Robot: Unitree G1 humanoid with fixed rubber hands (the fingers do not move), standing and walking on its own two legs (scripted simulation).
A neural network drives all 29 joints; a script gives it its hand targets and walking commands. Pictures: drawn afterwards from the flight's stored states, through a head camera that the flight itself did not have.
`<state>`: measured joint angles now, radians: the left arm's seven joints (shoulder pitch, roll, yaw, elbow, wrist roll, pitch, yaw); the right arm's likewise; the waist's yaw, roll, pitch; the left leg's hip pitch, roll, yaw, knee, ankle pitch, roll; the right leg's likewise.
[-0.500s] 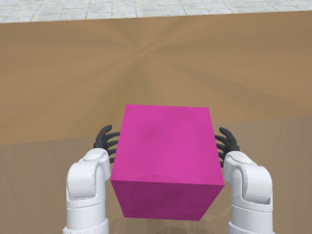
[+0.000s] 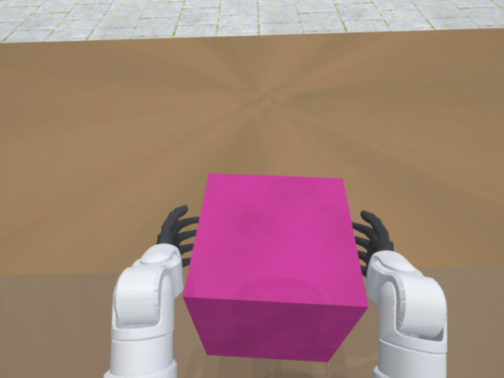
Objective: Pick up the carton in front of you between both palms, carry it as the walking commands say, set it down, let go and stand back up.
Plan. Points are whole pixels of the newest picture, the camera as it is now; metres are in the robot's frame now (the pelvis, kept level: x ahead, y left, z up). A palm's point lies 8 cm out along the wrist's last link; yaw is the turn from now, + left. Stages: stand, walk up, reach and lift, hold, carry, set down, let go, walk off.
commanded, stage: carry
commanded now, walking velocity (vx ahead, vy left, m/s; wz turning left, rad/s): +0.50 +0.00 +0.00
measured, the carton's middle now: (270, 271) +0.28 +0.00 -0.01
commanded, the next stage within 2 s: none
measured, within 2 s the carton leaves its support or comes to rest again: neither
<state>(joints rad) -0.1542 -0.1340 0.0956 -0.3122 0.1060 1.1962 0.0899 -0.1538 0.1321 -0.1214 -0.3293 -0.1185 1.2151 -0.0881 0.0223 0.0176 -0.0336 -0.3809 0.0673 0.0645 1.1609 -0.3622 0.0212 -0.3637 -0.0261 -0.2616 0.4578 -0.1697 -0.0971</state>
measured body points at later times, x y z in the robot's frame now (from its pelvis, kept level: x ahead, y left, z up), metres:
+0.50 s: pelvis +0.33 +0.04 +0.00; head +0.36 +0.05 +0.44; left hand +0.65 +0.17 +0.07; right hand +0.62 -0.14 +0.07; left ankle +0.39 +0.11 -0.74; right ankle +0.19 -0.07 -0.63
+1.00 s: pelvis +0.59 +0.00 -0.01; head +0.68 -0.02 +0.43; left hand +0.98 +0.15 +0.07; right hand +0.98 -0.16 +0.06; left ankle +0.52 +0.13 -0.71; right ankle +0.66 -0.06 -0.74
